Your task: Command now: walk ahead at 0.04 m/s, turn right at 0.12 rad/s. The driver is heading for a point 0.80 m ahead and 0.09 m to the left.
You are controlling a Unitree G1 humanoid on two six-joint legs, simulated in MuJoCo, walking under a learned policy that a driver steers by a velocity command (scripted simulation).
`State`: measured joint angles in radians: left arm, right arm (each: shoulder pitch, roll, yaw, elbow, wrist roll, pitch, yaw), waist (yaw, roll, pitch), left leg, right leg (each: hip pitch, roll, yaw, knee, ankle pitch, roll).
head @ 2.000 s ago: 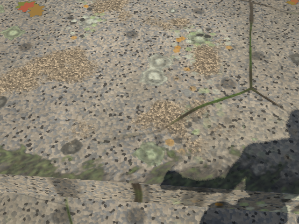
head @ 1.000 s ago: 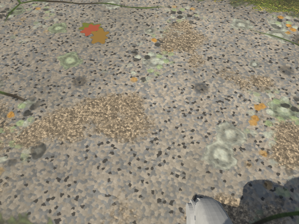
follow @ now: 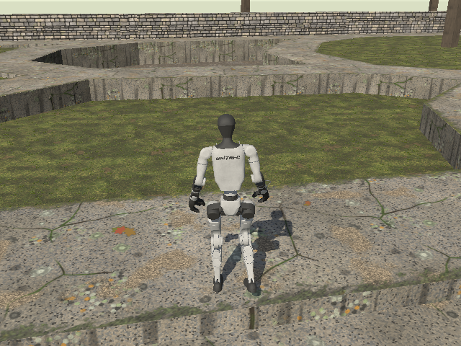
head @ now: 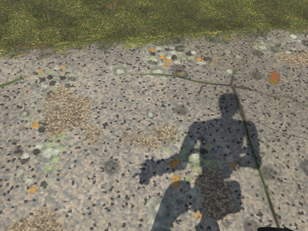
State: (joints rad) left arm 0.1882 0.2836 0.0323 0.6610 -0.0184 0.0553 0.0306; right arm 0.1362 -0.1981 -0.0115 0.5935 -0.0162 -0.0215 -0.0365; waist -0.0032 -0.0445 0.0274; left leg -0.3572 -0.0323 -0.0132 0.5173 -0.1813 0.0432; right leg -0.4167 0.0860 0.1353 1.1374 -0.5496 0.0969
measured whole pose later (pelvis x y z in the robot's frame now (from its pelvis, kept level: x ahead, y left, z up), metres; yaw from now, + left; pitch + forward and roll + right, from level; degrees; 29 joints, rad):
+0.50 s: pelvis +0.11 -0.02 +0.01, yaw +1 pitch +2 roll +1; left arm 0.46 0.23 0.03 0.82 0.00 -0.10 0.00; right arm 0.22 -0.29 -0.05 0.68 0.02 -0.07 0.03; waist 0.06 0.04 -0.05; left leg -0.61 0.04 -0.01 0.97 -0.20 0.03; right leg -0.03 0.01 0.01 0.28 -0.27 -0.04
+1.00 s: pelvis +0.39 +0.05 +0.01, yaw +1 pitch +1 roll +2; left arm 0.21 0.30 0.04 0.73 -0.01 -0.07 0.01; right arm 0.32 -0.26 -0.05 0.79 0.00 -0.09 0.03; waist -0.03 -0.04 0.00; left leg -0.20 -0.07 0.06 0.33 -0.16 0.07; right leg -0.67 -0.13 0.04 1.15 -0.24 0.01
